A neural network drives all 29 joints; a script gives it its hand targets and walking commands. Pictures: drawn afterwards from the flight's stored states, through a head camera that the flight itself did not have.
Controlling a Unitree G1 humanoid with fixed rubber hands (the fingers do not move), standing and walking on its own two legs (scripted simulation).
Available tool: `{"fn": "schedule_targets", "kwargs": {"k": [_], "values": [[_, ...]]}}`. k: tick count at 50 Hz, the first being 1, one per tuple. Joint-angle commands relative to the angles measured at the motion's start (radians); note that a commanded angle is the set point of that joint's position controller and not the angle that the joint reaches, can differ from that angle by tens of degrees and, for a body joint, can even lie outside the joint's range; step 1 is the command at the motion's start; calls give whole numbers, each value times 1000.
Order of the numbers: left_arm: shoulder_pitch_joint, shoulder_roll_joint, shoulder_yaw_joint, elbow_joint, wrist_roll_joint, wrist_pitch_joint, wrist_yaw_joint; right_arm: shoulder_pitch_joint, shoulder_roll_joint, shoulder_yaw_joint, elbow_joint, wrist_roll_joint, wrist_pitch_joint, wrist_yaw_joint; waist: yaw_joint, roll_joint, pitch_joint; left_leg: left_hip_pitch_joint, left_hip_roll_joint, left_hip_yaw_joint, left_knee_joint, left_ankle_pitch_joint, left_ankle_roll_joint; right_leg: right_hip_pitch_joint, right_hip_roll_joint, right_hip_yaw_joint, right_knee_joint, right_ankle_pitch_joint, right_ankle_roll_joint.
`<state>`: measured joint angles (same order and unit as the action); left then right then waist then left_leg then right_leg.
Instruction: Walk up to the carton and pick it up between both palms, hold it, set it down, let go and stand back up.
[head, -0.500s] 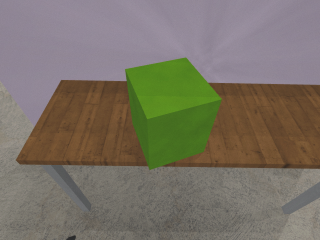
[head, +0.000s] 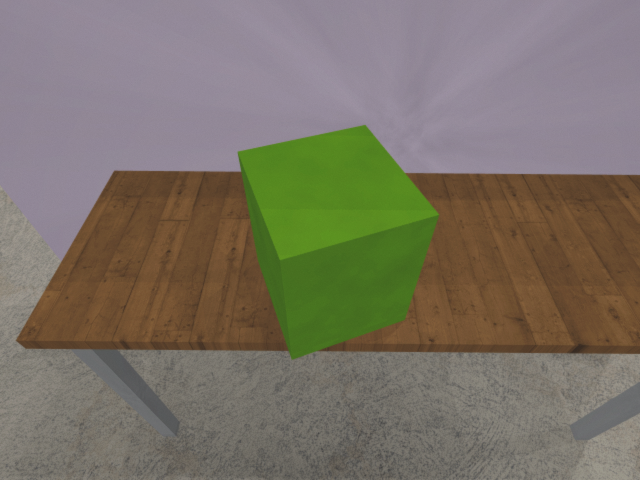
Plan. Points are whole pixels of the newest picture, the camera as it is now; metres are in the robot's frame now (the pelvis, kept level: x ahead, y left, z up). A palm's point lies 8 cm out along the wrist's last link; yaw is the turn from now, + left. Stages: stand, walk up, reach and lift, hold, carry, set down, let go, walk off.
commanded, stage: walk up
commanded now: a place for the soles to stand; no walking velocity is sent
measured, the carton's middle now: (328, 243) +0.44 +0.00 +0.02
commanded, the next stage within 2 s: reach and lift in 1.24 s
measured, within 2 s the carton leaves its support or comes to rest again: neither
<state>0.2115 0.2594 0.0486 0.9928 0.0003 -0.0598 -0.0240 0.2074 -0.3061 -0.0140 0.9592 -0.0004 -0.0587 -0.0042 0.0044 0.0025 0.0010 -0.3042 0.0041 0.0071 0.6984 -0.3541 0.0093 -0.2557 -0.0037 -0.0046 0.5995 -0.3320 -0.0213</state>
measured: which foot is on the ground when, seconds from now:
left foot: up 0.00-0.16, down 0.18-1.00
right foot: down 0.00-0.18, up 0.20-0.44, down 0.46-1.00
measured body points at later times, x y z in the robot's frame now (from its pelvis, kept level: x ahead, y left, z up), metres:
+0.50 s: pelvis +0.04 +0.00 -0.01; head +0.06 -0.01 +0.44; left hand +0.13 +0.28 -0.13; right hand +0.11 -0.28 -0.14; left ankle +0.05 +0.13 -0.73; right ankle +0.05 -0.10 -0.73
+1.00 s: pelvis +0.05 +0.00 +0.00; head +0.05 -0.01 +0.45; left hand +0.15 +0.28 -0.12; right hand +0.13 -0.28 -0.13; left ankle +0.04 +0.13 -0.73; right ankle +0.05 -0.10 -0.73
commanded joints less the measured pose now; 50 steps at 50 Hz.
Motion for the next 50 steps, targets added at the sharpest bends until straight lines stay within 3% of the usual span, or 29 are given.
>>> {"fn": "schedule_targets", "kwargs": {"k": [1,5,6,7,8,9,10,11,15,17,18,19,21,22,23,24,25,27,29,31,32,33,34,37,39,41,44,48,50], "values": [[70,367,94,-95,40,-4,20,-66,-232,-69,-131,-26,-16,2,30,-117,142,-271,28,-12,162,-220,21,142,-287,376,-319,191,-218],[121,365,90,-103,34,-1,18,-20,-207,-71,-115,-28,-33,2,29,-194,92,-150,7,42,-39,-116,25,196,-240,248,-169,533,-196],[82,352,83,-116,28,11,20,20,-205,-76,-99,-27,-39,-4,5,-203,26,-33,-25,80,-191,-31,22,211,-171,151,-86,573,-158],[4,333,75,-138,19,16,22,142,-217,-84,-65,-28,-45,-16,-61,-122,-45,168,-26,89,-343,171,26,135,-145,104,29,563,-114],[1,256,54,-180,10,9,21,210,-279,-107,-48,-37,-55,-26,-92,2,-134,405,139,-145,-338,347,76,-52,-52,62,233,372,-38],[-4,196,43,-201,16,11,27,214,-372,-122,-49,-46,-53,-33,-75,196,-116,557,331,-425,-337,656,163,-332,51,0,383,-39,0],[8,254,55,-176,20,29,37,177,-359,-111,-40,-19,-50,-32,-59,75,-100,478,376,-451,-320,617,227,-327,24,74,367,-281,4],[14,283,67,-172,17,38,38,158,-345,-110,-49,-13,-48,-30,-64,27,-56,359,374,-392,-305,549,249,-272,-16,101,387,-274,1],[52,266,68,-170,23,33,23,98,-316,-95,-85,-30,-37,-26,-25,75,-44,353,277,-268,-274,601,224,-273,-38,37,274,-223,7],[17,255,68,-183,24,32,29,100,-311,-86,-87,-38,-28,-28,-49,101,-71,328,282,-240,-255,693,221,-207,-31,6,167,-183,9],[16,247,59,-172,20,27,32,50,-315,-86,-95,-35,-22,-24,-30,106,-56,268,274,-228,-234,713,221,-164,-28,-7,104,-155,5],[68,239,61,-158,19,19,35,22,-322,-86,-99,-31,-16,-22,-7,91,-62,224,254,-182,-204,636,201,-80,-12,-34,-25,-68,-3],[114,253,70,-114,35,10,39,-55,-263,-76,-120,-28,-8,-22,44,45,-82,107,183,-108,-76,487,108,123,-37,33,-199,204,-18],[145,318,82,-93,43,9,46,-83,-232,-60,-135,-11,-7,-19,46,-107,-106,-19,111,-73,25,334,59,205,-152,186,-244,340,-44],[45,354,80,-113,38,3,43,-72,-175,-46,-109,0,7,-17,6,-196,-12,-132,3,20,14,-59,1,174,-262,320,-287,356,-99],[-9,360,78,-139,44,6,37,-44,-206,-47,-85,-5,20,-18,2,-150,-11,-52,20,-27,109,-217,10,24,-298,400,-298,134,-176],[-53,349,76,-147,43,8,34,-14,-234,-64,-56,-9,20,-14,-2,-166,51,-25,21,-32,132,-242,15,-83,-300,386,-296,12,-207],[-75,313,61,-157,39,19,31,-25,-235,-69,-64,-11,10,-5,-15,-137,130,-19,21,-8,27,-176,28,-115,-237,286,-298,-27,-173],[-77,324,58,-148,36,20,26,49,-197,-69,-39,-10,-6,-8,-37,-192,46,103,37,-7,-206,-4,31,-57,-215,240,-192,193,-129],[-59,276,43,-166,17,20,24,41,-260,-73,-36,-31,-19,-24,-24,-109,-40,196,93,-57,-250,310,33,5,-128,134,-78,386,-58],[-46,268,44,-159,11,22,28,25,-261,-75,-34,-28,-28,-31,-12,-41,-89,234,156,-157,-267,400,52,-19,-93,121,-32,352,-35],[-42,255,43,-146,9,26,30,-13,-292,-68,-36,-21,-29,-27,1,2,-101,179,203,-202,-278,335,82,15,-74,96,-57,267,-19],[-53,262,48,-141,14,25,24,-36,-296,-65,-43,-22,-28,-22,11,-57,-83,100,205,-189,-262,265,92,65,-77,95,-87,183,-18],[-59,282,39,-119,23,17,24,-74,-244,-57,-57,-23,-15,-15,5,-45,-22,84,115,-70,-240,177,30,30,-120,146,-179,211,-43],[-65,304,49,-113,20,16,23,-50,-231,-48,-55,-13,-11,-15,-22,-45,-30,90,104,-75,-249,111,31,20,-135,172,-204,154,-60],[-95,304,45,-122,23,15,24,-51,-248,-53,-33,-17,-14,-13,-13,-111,6,93,91,-54,-235,178,24,6,-135,175,-214,197,-53],[-96,303,45,-133,25,11,26,-53,-256,-54,-32,-19,-15,-12,-13,-46,-14,104,95,-40,-227,208,18,21,-138,173,-213,245,-47],[-100,292,43,-122,18,9,25,-57,-233,-52,-40,-19,-13,-16,-13,-62,-52,122,109,-58,-222,287,32,58,-132,153,-191,345,-38],[-97,291,39,-121,22,16,22,-58,-235,-46,-42,-24,-17,-15,-16,-73,-55,139,120,-66,-240,253,39,34,-120,137,-183,285,-35]]}}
